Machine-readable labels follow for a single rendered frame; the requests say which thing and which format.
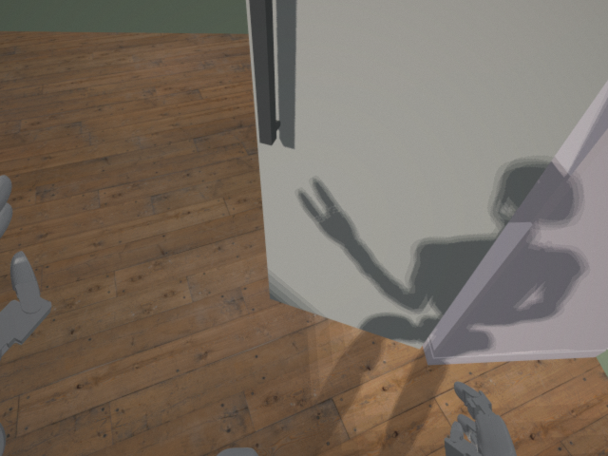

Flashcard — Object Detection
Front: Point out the right robot hand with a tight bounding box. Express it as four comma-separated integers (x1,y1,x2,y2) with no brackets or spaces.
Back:
445,381,517,456

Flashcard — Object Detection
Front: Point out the fridge door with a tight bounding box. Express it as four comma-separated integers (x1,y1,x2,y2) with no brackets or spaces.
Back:
246,0,608,350

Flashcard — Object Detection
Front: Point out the handle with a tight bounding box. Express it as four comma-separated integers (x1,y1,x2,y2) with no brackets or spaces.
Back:
249,0,280,145

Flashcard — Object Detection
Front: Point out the left robot hand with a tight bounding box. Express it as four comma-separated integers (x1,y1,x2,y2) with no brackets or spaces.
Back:
0,175,51,360

